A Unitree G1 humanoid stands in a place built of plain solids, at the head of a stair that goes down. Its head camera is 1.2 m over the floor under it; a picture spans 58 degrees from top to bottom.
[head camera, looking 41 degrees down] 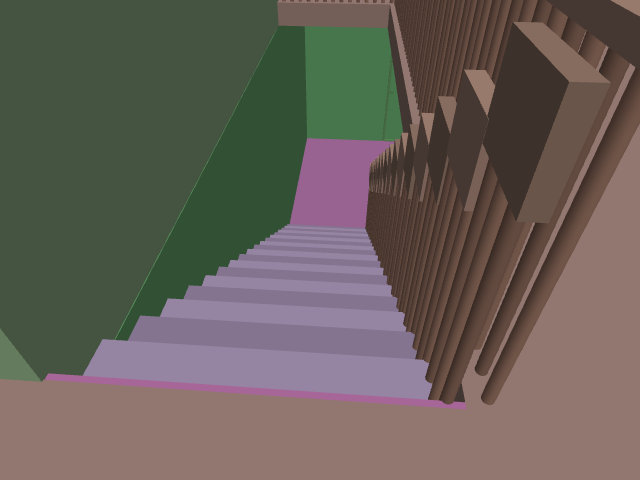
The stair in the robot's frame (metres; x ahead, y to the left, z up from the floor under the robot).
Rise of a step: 0.17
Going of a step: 0.25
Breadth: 1.29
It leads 4 degrees to the right of straight ahead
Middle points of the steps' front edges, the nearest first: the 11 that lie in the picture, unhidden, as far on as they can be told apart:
0.70 0.21 0.00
0.95 0.19 -0.17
1.20 0.17 -0.34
1.45 0.15 -0.51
1.71 0.13 -0.68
1.96 0.11 -0.85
2.21 0.09 -1.02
2.46 0.07 -1.19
2.71 0.05 -1.36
2.96 0.04 -1.53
3.21 0.02 -1.69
